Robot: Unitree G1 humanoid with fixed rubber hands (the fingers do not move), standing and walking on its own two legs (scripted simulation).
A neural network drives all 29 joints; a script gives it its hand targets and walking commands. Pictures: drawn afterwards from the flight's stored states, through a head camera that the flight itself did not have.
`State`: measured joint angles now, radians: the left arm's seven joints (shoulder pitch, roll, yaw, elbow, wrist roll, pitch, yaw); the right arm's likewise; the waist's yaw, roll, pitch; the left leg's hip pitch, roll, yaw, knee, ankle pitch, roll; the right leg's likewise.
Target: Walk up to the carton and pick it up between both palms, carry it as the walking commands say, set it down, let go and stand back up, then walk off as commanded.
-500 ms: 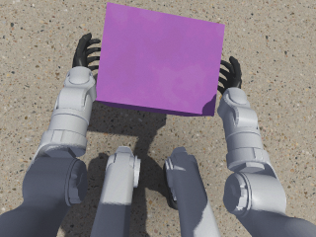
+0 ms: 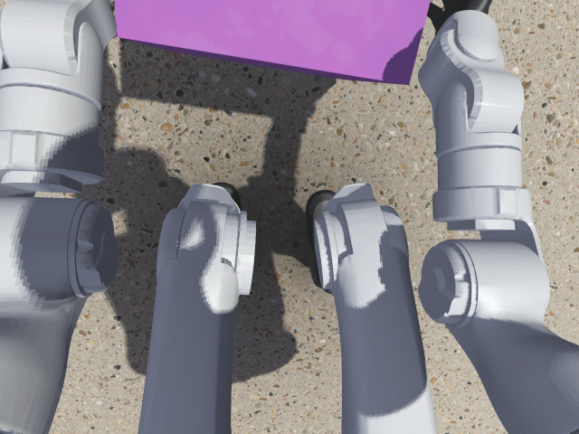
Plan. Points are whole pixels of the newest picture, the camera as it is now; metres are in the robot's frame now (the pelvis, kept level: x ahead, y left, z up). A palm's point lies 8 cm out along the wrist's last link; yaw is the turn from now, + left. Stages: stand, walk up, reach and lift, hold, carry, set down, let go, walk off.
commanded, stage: set down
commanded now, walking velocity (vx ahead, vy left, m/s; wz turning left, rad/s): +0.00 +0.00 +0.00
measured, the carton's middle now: out of the picture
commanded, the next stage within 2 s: none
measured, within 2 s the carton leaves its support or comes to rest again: rests again in 0.38 s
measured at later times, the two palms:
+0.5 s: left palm out of the picture +0.59 +0.20 -0.19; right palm out of the picture +0.55 -0.16 -0.19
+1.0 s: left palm out of the picture +0.59 +0.20 -0.19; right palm out of the picture +0.55 -0.16 -0.20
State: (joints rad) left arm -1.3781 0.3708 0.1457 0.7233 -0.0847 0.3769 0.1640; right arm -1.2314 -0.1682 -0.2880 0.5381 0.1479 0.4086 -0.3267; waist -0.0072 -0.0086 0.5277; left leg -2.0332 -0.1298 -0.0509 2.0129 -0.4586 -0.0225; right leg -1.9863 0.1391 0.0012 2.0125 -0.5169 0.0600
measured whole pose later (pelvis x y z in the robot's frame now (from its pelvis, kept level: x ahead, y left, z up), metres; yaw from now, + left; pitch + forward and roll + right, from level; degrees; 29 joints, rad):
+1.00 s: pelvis +0.04 +0.01 -0.06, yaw -1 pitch +36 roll -3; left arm -1.43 0.42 0.10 1.14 -0.12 0.18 0.05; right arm -1.22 -0.14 -0.40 0.82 0.06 0.19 -0.13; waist -0.02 0.01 0.26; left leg -2.30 -0.07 0.03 2.22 -0.55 0.06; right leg -2.25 0.11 0.01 2.22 -0.61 0.08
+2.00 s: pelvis +0.04 +0.02 -0.07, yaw -1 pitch +36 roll -4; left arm -1.44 0.43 0.19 1.15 -0.07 0.14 -0.04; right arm -1.30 -0.18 -0.43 0.93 0.00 0.17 -0.01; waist -0.05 0.00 0.27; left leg -2.34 -0.02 0.06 2.25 -0.54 0.09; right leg -2.28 0.07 0.00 2.25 -0.61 0.06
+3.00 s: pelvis +0.03 +0.00 -0.07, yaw -1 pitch +30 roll -3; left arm -1.40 0.63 0.09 0.90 -0.25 0.17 -0.03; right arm -1.24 -0.35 -0.18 0.68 0.30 0.20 -0.17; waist -0.03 -0.02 0.52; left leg -2.21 0.00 0.01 2.27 -0.58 0.05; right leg -2.17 0.06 -0.06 2.26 -0.62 0.00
